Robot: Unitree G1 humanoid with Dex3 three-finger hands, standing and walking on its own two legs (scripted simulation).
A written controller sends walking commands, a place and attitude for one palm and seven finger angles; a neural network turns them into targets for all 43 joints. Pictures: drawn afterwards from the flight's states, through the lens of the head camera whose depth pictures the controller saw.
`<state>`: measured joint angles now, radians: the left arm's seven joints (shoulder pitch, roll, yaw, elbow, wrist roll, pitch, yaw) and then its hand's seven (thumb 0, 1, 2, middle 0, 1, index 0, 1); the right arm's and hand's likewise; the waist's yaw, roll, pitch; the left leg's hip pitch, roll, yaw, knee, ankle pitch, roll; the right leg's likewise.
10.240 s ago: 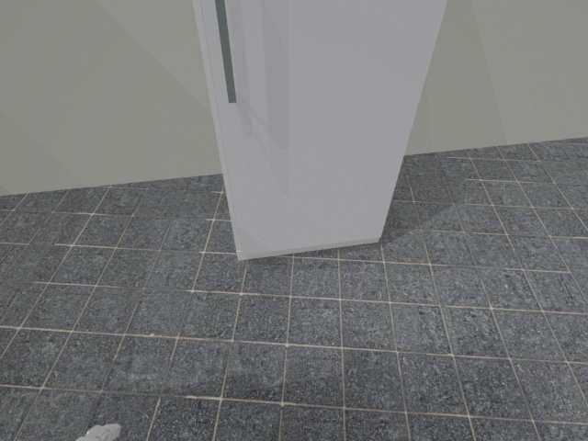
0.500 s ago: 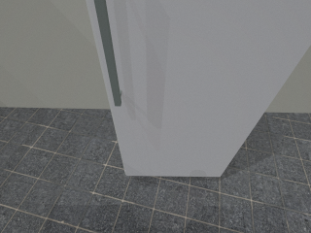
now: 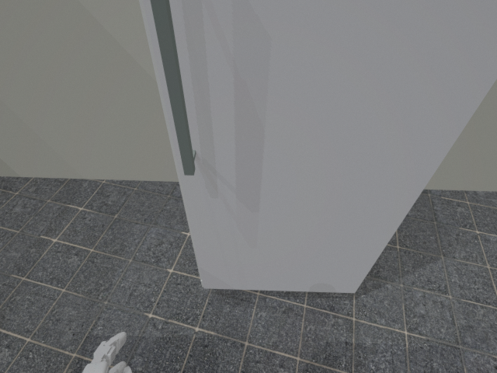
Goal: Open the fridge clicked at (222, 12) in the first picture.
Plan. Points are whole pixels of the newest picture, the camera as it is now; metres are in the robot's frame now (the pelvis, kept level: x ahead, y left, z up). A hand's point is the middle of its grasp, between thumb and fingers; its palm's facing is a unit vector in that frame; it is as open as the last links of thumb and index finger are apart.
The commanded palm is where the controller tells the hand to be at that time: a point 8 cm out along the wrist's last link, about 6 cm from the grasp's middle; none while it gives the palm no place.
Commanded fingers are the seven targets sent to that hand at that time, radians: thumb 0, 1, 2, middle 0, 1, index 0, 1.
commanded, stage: raise the hand to about handle height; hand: left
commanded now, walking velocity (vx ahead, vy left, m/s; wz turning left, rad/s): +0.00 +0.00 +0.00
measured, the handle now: (174, 59) +0.51 +0.16 +0.26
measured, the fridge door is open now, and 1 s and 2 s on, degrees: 0 0 0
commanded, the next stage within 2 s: move the hooked fingers beside the handle in 1.98 s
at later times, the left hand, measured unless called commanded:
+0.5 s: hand (109, 342) +0.15 +0.20 +0.05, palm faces +0.13 -0.99 -0.10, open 9.8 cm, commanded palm +0.14 +0.26 +0.04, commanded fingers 0.00 0.15 0.58 -0.25 -0.78 -0.25 -0.78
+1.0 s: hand (67, 279) +0.21 +0.26 +0.10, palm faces +0.07 -0.99 -0.08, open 12.8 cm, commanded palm +0.18 +0.31 +0.13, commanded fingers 0.00 -0.43 0.33 -0.29 -1.15 -0.29 -1.15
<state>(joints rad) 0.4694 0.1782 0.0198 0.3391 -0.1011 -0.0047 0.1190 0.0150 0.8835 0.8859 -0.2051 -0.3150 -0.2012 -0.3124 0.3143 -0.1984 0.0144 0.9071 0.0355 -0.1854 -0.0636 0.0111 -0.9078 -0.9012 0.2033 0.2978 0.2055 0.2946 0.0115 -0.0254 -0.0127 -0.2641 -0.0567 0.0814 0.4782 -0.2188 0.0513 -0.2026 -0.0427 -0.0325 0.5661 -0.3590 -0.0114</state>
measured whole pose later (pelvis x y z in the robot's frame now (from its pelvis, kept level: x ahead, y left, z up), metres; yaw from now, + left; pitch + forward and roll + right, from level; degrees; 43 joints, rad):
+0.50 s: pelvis -0.03 -0.04 -0.04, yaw +3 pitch +5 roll -2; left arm 0.38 0.27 0.29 0.02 -0.36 -0.50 -0.38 0.01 0.37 0.67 -0.23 -0.64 -0.23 -0.64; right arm 0.20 -0.28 0.01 0.63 0.04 -0.26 -0.10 0.01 -0.91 -0.90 0.20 0.30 0.20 0.29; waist 0.06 0.03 -0.07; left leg -0.65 0.03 -0.05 0.93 -0.38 -0.01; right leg -0.48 0.05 -0.16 0.88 -0.49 -0.07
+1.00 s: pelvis -0.02 +0.01 -0.01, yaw +1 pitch +1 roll -2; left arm 0.22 0.38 0.35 -0.06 -0.35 -0.06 -0.35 0.00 -0.21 0.42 -0.28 -1.01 -0.28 -1.01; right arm 0.25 -0.27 0.04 0.62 0.06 -0.29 -0.11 0.02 -0.90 -0.90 0.20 0.30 0.21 0.30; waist 0.04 0.02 -0.04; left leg -0.42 -0.01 0.04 0.68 -0.29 0.06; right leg -0.28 0.00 -0.07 0.62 -0.37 0.00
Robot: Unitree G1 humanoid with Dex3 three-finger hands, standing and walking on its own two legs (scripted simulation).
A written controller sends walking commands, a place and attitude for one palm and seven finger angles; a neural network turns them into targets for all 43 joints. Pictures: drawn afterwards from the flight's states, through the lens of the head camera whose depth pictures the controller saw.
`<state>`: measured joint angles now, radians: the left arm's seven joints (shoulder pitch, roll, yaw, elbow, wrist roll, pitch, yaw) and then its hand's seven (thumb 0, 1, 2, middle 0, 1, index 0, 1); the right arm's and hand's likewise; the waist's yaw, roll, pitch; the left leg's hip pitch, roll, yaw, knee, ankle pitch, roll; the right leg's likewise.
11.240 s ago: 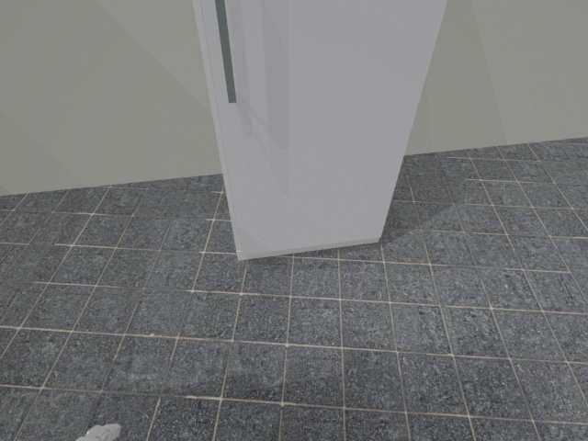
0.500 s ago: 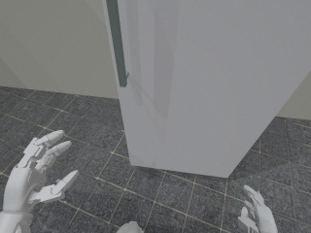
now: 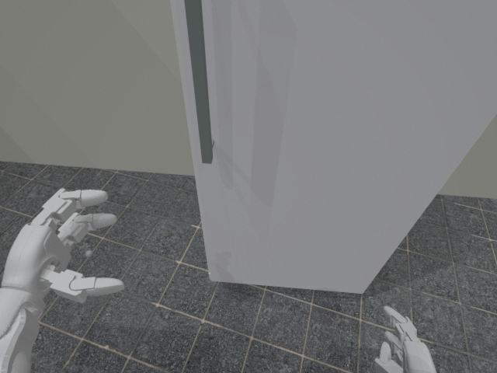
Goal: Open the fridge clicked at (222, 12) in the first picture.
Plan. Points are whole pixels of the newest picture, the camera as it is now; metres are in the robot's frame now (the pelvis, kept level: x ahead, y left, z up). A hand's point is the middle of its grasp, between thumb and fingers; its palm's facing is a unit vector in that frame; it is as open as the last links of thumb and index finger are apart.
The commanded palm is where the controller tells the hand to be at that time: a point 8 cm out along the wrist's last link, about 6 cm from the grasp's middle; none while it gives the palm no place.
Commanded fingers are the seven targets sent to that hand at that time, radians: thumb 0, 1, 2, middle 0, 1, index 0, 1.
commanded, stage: raise the hand to about handle height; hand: left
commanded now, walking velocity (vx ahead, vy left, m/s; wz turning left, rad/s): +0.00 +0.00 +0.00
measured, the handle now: (200, 45) +0.54 +0.15 +0.27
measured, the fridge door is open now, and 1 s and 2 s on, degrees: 0 0 0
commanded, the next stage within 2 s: move the hooked fingers beside the handle in 0.98 s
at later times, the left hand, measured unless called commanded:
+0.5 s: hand (14, 183) +0.25 +0.30 +0.23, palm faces +0.13 -0.99 -0.10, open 14.0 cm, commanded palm +0.21 +0.33 +0.22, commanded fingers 0.00 -0.50 0.30 -0.30 -1.20 -0.30 -1.20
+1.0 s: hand (73, 191) +0.26 +0.25 +0.21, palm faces +0.09 -0.99 -0.09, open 14.0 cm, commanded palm +0.23 +0.29 +0.22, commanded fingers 0.00 -0.50 0.30 -0.30 -1.20 -0.30 -1.20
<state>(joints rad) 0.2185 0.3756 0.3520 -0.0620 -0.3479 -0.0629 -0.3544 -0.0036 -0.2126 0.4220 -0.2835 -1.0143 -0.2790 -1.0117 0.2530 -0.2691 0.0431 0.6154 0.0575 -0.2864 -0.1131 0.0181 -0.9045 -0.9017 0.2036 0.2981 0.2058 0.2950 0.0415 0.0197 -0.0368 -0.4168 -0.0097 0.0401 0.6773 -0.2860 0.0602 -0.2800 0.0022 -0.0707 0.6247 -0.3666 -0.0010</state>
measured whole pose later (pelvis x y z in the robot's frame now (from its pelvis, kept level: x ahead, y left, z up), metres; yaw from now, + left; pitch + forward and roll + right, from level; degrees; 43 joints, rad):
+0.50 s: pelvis -0.02 +0.00 +0.02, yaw +2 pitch -4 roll -2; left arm -0.19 0.53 0.47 0.06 -0.33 0.23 -0.42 -0.01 -0.50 0.30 -0.31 -1.20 -0.30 -1.20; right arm 0.21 -0.24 0.13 0.63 0.08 -0.22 -0.12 0.02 -0.90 -0.90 0.21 0.30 0.21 0.30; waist 0.08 0.04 -0.01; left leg -0.24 -0.03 0.02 0.48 -0.17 0.06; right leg -0.11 -0.01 -0.09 0.45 -0.26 0.00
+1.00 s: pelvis -0.01 -0.04 +0.01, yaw +1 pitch -3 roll -1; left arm -0.15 0.50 0.45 0.12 -0.33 0.27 -0.43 -0.01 -0.51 0.30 -0.30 -1.20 -0.30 -1.20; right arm 0.20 -0.29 0.09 0.62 0.10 -0.21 -0.11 0.02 -0.90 -0.90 0.20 0.30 0.21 0.30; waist 0.07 0.07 -0.01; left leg -0.26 0.01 0.01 0.51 -0.19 0.01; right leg -0.13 0.03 -0.10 0.47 -0.29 -0.04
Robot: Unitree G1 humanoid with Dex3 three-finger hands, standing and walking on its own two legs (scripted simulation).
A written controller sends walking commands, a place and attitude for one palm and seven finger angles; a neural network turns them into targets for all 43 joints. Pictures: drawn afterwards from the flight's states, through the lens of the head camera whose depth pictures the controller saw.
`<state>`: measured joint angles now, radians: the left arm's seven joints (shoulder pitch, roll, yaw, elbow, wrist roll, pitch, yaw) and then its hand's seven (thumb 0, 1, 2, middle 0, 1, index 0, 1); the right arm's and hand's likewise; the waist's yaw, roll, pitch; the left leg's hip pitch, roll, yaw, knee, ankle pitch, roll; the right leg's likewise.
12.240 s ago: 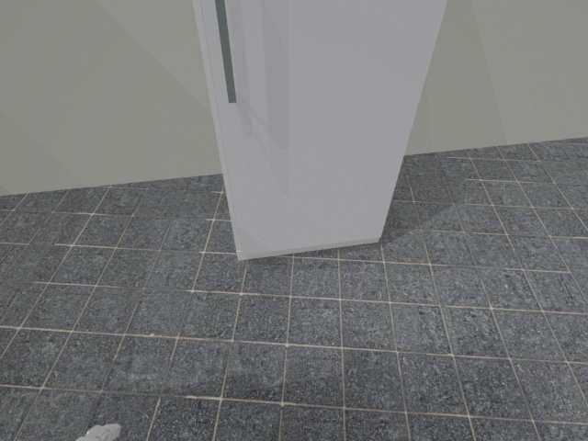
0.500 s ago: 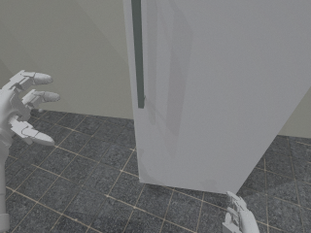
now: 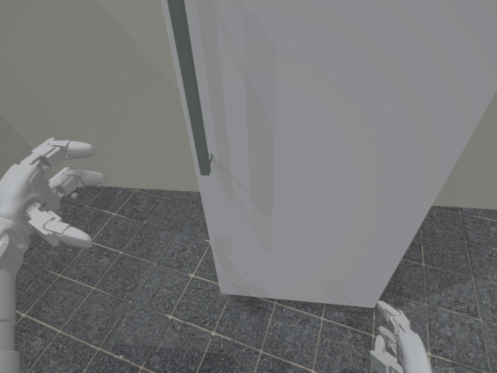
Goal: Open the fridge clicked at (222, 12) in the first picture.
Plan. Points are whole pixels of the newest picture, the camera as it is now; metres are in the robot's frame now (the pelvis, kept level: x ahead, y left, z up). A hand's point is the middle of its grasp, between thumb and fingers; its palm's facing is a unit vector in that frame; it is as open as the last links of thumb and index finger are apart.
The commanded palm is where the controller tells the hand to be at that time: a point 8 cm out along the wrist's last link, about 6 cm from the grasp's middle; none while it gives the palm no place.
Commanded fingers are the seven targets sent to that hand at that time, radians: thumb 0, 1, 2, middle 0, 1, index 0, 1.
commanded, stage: move the hooked fingers beside the handle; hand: left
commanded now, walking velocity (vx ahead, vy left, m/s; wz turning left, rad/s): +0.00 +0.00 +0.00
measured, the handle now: (191, 70) +0.55 +0.17 +0.26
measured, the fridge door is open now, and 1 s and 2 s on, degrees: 0 0 0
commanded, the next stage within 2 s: none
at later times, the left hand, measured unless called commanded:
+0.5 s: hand (99, 167) +0.33 +0.27 +0.20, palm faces +0.03 -1.00 -0.04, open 14.0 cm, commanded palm +0.30 +0.31 +0.20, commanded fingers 0.00 -0.50 0.30 -0.30 -1.20 -0.30 -1.20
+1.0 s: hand (120, 146) +0.39 +0.26 +0.20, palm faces +0.03 -1.00 -0.01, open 14.0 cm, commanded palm +0.37 +0.31 +0.19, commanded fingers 0.00 -0.50 0.30 -0.30 -1.20 -0.30 -1.20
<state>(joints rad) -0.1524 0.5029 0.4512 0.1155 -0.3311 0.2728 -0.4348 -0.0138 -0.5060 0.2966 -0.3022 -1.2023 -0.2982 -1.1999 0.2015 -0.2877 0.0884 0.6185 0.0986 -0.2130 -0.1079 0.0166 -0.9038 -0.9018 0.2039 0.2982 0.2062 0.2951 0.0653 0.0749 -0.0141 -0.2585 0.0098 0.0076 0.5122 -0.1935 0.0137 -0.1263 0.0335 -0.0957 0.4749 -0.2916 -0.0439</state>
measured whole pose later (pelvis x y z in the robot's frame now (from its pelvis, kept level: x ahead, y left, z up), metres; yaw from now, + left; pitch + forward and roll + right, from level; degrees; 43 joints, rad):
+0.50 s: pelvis +0.02 +0.01 +0.00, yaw -1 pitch -2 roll +0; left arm -0.29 0.49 0.42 0.22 -0.32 0.21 -0.42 -0.01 -0.51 0.30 -0.30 -1.20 -0.30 -1.20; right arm 0.20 -0.27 0.09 0.61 0.10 -0.18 -0.12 0.02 -0.90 -0.90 0.20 0.30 0.21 0.30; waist 0.05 0.04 -0.02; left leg -0.27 0.00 0.02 0.52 -0.22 0.02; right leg -0.15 0.02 -0.08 0.49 -0.32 -0.04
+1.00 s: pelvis +0.01 +0.02 +0.00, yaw -1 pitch +0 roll -1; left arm -0.51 0.48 0.36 0.45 -0.26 0.21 -0.33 -0.01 -0.51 0.30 -0.30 -1.20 -0.30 -1.20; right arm 0.23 -0.27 0.09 0.63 0.09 -0.13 -0.12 0.02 -0.90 -0.90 0.20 0.30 0.21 0.30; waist 0.01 0.03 -0.03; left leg -0.29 -0.01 0.03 0.49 -0.20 0.04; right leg -0.17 0.01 -0.07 0.46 -0.29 -0.02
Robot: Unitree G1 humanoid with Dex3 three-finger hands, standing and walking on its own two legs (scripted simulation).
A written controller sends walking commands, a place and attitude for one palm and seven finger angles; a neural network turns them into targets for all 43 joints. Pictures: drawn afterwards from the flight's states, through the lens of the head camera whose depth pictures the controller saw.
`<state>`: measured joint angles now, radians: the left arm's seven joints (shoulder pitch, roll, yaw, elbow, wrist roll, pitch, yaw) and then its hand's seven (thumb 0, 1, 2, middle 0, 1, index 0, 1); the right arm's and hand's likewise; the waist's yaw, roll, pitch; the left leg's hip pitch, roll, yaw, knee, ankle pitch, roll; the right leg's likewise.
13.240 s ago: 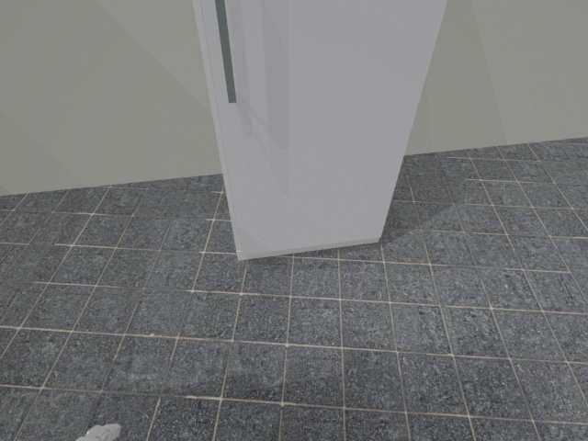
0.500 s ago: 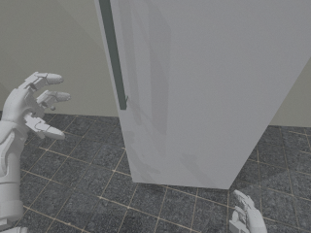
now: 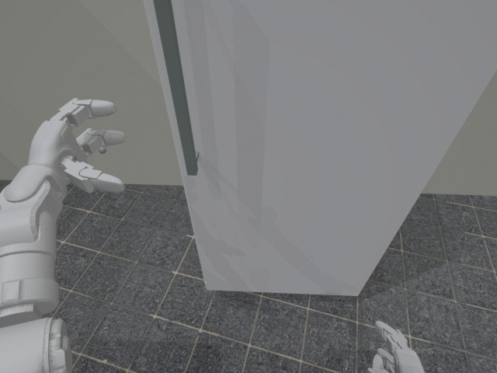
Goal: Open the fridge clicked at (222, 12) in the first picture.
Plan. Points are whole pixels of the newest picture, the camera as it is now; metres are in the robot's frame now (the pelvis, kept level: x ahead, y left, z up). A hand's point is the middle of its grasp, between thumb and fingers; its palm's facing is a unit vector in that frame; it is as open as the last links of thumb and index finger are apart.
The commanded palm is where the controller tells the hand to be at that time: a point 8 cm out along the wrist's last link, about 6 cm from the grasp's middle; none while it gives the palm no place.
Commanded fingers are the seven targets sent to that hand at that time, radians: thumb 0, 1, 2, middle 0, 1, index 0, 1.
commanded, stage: move the hooked fingers beside the handle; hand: left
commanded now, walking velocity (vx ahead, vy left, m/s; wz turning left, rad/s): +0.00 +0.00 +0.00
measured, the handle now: (177, 64) +0.53 +0.16 +0.26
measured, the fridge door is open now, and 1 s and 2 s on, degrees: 0 0 0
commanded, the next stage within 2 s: none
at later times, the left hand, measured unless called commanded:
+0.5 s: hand (128, 126) +0.44 +0.23 +0.19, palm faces +0.05 -1.00 +0.01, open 14.0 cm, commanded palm +0.42 +0.28 +0.19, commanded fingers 0.00 -0.50 0.30 -0.30 -1.20 -0.30 -1.20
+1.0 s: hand (135, 119) +0.48 +0.24 +0.17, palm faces +0.04 -1.00 +0.00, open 14.0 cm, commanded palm +0.45 +0.29 +0.18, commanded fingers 0.00 -0.50 0.30 -0.30 -1.20 -0.30 -1.20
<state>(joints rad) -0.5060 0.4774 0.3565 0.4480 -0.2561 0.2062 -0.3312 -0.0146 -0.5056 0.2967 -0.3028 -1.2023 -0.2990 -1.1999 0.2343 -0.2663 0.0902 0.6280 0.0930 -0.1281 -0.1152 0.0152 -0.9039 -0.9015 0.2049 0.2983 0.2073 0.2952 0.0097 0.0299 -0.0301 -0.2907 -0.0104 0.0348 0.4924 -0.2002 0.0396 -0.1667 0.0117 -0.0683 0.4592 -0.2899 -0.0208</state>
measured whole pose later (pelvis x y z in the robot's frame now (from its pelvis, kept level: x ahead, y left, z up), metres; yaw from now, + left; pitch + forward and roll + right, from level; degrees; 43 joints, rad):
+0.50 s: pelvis +0.00 -0.01 +0.00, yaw -1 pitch +3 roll -1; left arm -0.76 0.54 0.36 0.84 -0.20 0.08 -0.32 -0.01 -0.51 0.30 -0.30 -1.20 -0.30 -1.20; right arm 0.33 -0.29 0.06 0.67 0.08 -0.09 -0.10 0.01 -0.90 -0.90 0.20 0.30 0.21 0.30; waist -0.05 0.02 -0.04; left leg -0.36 0.00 0.04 0.52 -0.21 0.03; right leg -0.24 0.03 -0.06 0.49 -0.30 -0.03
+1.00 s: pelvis +0.03 -0.01 -0.01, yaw -3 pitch +8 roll -1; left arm -0.78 0.62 0.45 0.96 -0.17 -0.03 -0.38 -0.01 -0.50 0.30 -0.30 -1.20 -0.30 -1.20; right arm 0.42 -0.31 0.03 0.65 0.07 -0.01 -0.08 0.01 -0.91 -0.90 0.20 0.30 0.21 0.29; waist -0.08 0.02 -0.07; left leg -0.44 0.02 0.07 0.58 -0.28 0.03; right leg -0.32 0.04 -0.03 0.52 -0.34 -0.03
